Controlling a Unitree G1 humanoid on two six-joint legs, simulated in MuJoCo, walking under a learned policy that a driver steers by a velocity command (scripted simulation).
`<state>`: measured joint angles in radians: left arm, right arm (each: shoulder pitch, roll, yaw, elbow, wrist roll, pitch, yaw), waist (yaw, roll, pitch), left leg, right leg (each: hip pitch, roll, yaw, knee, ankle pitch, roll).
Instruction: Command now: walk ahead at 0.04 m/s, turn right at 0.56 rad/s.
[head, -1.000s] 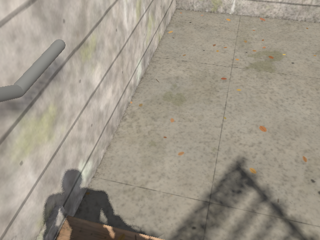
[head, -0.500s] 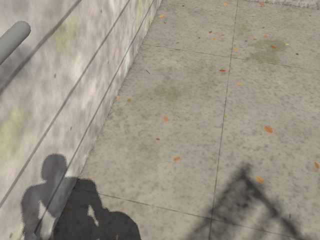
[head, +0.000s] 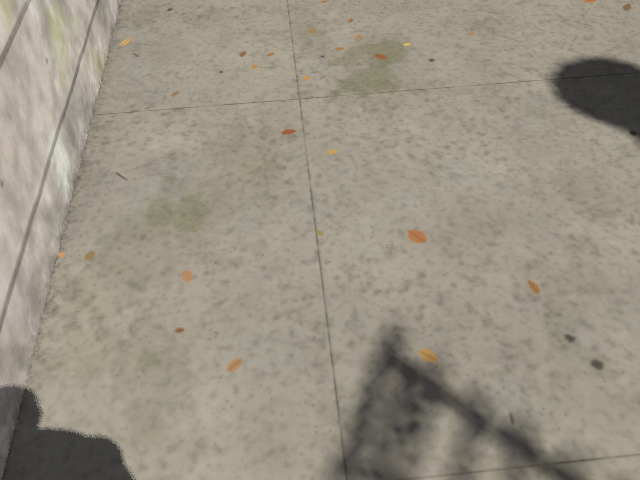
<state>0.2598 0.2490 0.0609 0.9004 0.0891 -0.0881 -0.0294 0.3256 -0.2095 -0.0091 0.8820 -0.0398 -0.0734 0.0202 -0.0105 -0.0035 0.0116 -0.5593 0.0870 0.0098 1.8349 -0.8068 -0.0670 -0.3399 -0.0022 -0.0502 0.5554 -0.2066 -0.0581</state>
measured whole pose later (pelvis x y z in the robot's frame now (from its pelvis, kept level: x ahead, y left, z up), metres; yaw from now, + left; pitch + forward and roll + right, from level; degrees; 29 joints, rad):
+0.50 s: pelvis +0.07 +0.08 -0.02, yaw -16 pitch +7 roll +0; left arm 0.20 0.30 0.04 0.75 0.07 -0.06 -0.01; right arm 0.31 -0.26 -0.01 0.73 -0.03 -0.04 0.07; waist -0.03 -0.02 -0.08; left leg -0.40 -0.05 0.05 0.71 -0.41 0.08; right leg -0.93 0.11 0.15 1.60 -0.34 0.11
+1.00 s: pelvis +0.09 +0.04 +0.00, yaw -20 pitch -1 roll +0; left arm 0.23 0.23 0.03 0.76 0.09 -0.04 -0.04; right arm 0.30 -0.28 -0.03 0.87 -0.05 -0.13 0.02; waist -0.02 0.02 0.03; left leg -0.09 0.02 0.11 0.50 -0.41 0.12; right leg -0.37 -0.03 -0.04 0.75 -0.38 -0.10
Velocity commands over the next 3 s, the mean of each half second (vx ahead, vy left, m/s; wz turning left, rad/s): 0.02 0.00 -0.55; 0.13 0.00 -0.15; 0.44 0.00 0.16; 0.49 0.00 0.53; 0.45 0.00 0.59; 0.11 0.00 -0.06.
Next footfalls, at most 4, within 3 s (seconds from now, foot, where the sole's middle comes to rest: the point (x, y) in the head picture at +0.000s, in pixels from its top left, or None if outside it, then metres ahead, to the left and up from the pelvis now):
0.30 left None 0.09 0.15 -0.77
0.72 right None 0.05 -0.06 -0.77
1.06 right None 0.12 -0.11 -0.77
1.52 left None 0.51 -0.04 -0.94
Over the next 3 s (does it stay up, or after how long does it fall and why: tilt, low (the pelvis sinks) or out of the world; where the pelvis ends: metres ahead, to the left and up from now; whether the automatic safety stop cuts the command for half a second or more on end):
stays up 0.92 -0.06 -0.18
